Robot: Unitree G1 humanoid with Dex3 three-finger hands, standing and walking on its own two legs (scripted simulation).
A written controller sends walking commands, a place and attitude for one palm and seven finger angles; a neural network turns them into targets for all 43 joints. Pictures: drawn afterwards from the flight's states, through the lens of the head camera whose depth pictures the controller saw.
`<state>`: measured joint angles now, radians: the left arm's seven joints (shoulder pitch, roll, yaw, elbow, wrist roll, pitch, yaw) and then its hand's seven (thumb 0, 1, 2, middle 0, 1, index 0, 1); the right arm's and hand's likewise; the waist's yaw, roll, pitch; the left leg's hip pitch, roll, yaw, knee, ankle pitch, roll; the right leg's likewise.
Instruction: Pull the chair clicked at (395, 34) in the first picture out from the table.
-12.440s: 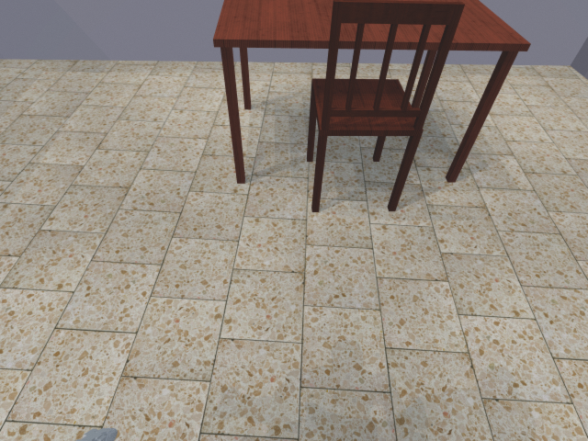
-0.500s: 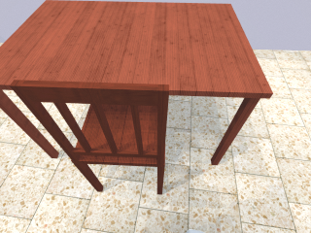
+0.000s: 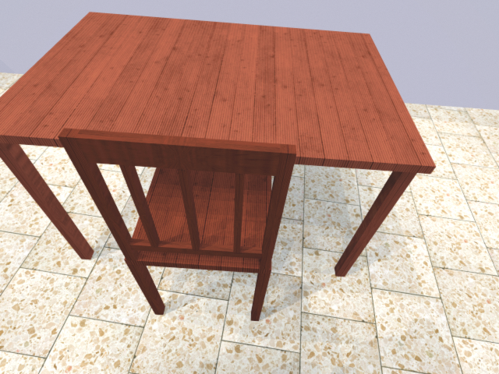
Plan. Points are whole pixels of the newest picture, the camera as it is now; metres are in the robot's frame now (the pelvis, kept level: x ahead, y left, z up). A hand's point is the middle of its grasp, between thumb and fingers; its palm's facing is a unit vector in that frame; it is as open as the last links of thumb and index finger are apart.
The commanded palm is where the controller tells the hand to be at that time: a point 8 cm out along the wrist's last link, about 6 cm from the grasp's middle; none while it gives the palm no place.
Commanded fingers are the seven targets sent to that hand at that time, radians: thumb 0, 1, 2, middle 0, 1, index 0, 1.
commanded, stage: come to a stop and stand still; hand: left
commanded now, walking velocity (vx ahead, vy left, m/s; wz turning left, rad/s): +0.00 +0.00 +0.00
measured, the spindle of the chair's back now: (190, 212) +0.44 +0.16 -0.07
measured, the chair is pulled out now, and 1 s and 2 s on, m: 0.00 0.00 0.00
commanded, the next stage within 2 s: look again from close up in 0.84 s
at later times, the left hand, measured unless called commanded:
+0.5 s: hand out of the picture +0.00 +0.13 -0.17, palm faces -0.01 -0.98 -0.21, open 7.3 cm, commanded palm none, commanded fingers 0.00 0.90 0.90 -0.20 -0.30 -0.20 -0.30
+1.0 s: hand out of the picture +0.00 +0.12 -0.18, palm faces +0.01 -0.98 -0.18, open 7.3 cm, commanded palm none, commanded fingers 0.00 0.90 0.90 -0.20 -0.30 -0.20 -0.30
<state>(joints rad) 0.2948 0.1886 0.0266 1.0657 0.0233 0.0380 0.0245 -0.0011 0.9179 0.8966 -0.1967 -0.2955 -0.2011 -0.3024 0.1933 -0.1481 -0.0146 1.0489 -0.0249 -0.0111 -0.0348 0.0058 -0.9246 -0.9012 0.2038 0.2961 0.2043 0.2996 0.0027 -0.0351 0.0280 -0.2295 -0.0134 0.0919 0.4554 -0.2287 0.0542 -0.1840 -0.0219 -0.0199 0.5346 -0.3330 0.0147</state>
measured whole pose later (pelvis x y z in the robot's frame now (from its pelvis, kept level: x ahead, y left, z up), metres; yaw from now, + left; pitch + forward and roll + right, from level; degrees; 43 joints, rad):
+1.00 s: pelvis +0.02 -0.04 +0.00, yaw +0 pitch +0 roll +1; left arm 0.32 0.16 -0.03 1.10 0.01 -0.02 0.04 0.00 0.91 0.90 -0.20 -0.30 -0.20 -0.30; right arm 0.23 -0.16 0.02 1.12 -0.01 -0.02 -0.03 0.01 -0.92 -0.90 0.20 0.30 0.20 0.30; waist 0.00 -0.02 0.02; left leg -0.19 0.04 0.07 0.44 -0.24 -0.02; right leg -0.09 0.03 -0.03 0.42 -0.32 -0.05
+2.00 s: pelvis +0.01 -0.02 +0.00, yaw +0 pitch +0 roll +1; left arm 0.34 0.14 -0.03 1.10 0.01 -0.02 0.04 0.00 0.91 0.90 -0.20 -0.30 -0.20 -0.30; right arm 0.28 -0.14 0.02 1.15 -0.01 -0.03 -0.03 0.01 -0.91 -0.90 0.20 0.30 0.20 0.30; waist 0.00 -0.03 0.02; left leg -0.18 0.00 0.09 0.40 -0.21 0.02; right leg -0.10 0.00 -0.02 0.40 -0.30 -0.01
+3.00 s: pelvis -0.06 -0.04 -0.10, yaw +2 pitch +15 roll -3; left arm 0.35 0.23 0.14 0.03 -0.27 -0.35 -0.28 0.00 0.19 0.59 -0.13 -0.19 -0.13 -0.19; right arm 0.22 -0.17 0.04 0.59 0.03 -0.18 -0.07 0.02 -0.90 -0.90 0.21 0.30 0.21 0.30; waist -0.01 0.05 -0.14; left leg -1.01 0.05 -0.02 1.19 -0.45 0.00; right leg -0.87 0.02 -0.13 1.18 -0.57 -0.05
